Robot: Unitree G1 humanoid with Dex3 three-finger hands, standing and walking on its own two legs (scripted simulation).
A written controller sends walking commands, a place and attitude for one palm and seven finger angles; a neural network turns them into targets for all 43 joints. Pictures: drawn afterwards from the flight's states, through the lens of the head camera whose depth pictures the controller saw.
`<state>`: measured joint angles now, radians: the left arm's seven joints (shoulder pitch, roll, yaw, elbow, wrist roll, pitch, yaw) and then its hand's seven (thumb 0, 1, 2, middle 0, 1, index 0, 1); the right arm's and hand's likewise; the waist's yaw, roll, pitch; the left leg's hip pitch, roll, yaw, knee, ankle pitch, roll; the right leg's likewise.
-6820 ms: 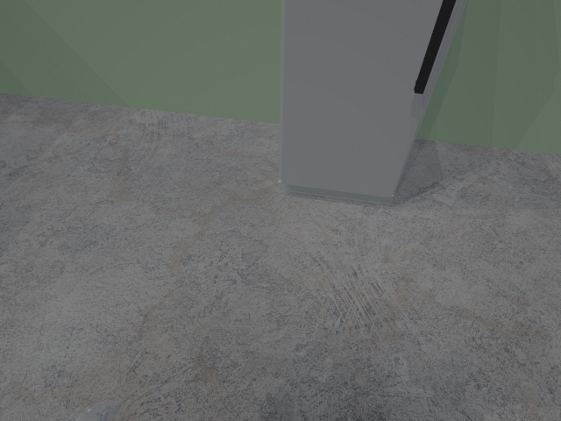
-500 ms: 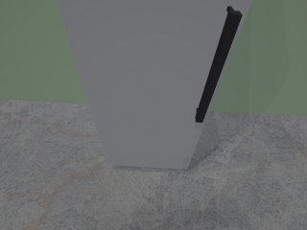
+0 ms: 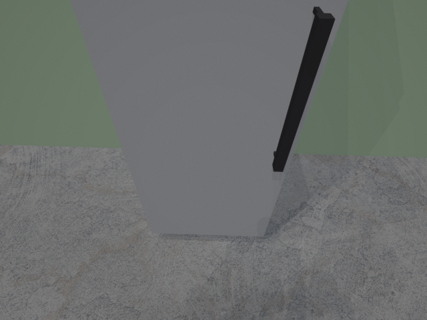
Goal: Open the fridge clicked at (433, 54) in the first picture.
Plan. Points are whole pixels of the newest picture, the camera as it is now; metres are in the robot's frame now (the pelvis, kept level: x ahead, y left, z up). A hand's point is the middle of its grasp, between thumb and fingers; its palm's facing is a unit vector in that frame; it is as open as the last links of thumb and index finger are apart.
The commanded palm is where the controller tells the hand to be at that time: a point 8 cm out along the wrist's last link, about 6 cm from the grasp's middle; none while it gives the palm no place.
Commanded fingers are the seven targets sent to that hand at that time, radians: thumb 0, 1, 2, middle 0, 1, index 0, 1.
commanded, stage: shuffle to correct the standing spot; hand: right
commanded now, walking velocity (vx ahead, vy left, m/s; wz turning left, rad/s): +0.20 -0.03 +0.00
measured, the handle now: (293, 105) +0.58 -0.16 +0.10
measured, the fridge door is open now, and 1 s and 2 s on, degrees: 0 0 0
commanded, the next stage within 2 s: come to a stop and stand still in 0.30 s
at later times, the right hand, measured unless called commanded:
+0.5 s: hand out of the picture +0.08 -0.17 -0.17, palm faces +0.09 +0.98 -0.19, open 7.4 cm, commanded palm none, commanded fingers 0.00 -0.90 -0.90 0.20 0.30 0.20 0.30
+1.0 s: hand out of the picture +0.12 -0.20 -0.17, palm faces +0.06 +0.96 -0.27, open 7.4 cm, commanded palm none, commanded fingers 0.00 -0.90 -0.90 0.20 0.30 0.20 0.30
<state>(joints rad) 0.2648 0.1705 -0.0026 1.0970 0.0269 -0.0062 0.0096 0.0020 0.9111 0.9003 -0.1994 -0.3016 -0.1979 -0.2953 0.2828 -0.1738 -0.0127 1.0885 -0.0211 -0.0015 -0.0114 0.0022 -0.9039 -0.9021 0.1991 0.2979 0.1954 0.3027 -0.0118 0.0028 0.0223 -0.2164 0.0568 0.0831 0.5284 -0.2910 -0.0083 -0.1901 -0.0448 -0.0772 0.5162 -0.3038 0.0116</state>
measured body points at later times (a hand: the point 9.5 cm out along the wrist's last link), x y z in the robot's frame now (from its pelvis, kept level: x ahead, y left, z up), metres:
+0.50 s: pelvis +0.10 -0.01 +0.00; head +0.12 +0.00 +0.45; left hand +0.09 +0.21 -0.16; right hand +0.08 -0.22 -0.15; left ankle +0.05 +0.08 -0.74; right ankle +0.09 -0.13 -0.67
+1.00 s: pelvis +0.07 +0.00 -0.01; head +0.08 +0.03 +0.43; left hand +0.16 +0.22 -0.17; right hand +0.12 -0.25 -0.15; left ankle +0.05 +0.10 -0.74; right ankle +0.20 -0.13 -0.73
